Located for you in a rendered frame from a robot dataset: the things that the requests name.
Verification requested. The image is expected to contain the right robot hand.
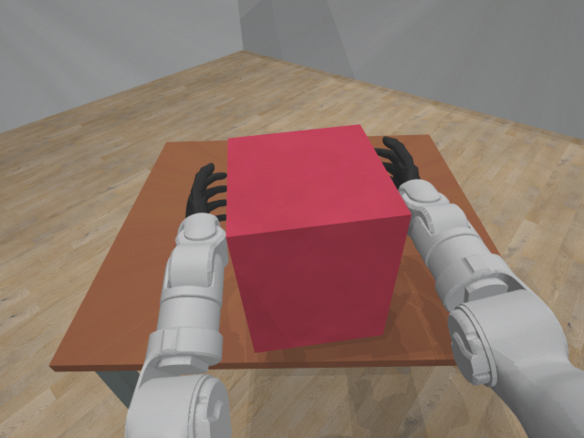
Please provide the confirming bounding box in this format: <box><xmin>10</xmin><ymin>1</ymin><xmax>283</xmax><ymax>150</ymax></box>
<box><xmin>374</xmin><ymin>136</ymin><xmax>421</xmax><ymax>190</ymax></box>

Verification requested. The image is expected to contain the right robot upper arm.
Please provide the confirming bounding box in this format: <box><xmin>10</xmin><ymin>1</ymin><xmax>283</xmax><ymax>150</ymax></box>
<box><xmin>447</xmin><ymin>289</ymin><xmax>584</xmax><ymax>438</ymax></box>

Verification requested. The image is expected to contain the left robot hand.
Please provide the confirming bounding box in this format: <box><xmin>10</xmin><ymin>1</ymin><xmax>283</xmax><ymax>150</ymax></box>
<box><xmin>185</xmin><ymin>163</ymin><xmax>227</xmax><ymax>222</ymax></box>

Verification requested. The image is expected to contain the right robot forearm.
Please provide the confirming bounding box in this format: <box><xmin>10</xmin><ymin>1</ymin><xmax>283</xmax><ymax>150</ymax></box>
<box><xmin>398</xmin><ymin>179</ymin><xmax>568</xmax><ymax>355</ymax></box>

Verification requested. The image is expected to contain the left robot upper arm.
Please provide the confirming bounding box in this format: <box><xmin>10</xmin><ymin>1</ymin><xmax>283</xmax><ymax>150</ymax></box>
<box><xmin>126</xmin><ymin>374</ymin><xmax>232</xmax><ymax>438</ymax></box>

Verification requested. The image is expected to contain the carton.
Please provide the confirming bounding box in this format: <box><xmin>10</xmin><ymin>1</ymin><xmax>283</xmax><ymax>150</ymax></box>
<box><xmin>226</xmin><ymin>124</ymin><xmax>412</xmax><ymax>353</ymax></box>

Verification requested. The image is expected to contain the table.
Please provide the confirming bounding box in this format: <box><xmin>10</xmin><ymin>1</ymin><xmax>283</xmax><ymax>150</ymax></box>
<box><xmin>48</xmin><ymin>134</ymin><xmax>504</xmax><ymax>409</ymax></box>

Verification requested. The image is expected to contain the left robot forearm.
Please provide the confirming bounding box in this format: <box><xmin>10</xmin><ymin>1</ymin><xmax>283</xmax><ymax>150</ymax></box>
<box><xmin>125</xmin><ymin>213</ymin><xmax>229</xmax><ymax>438</ymax></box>

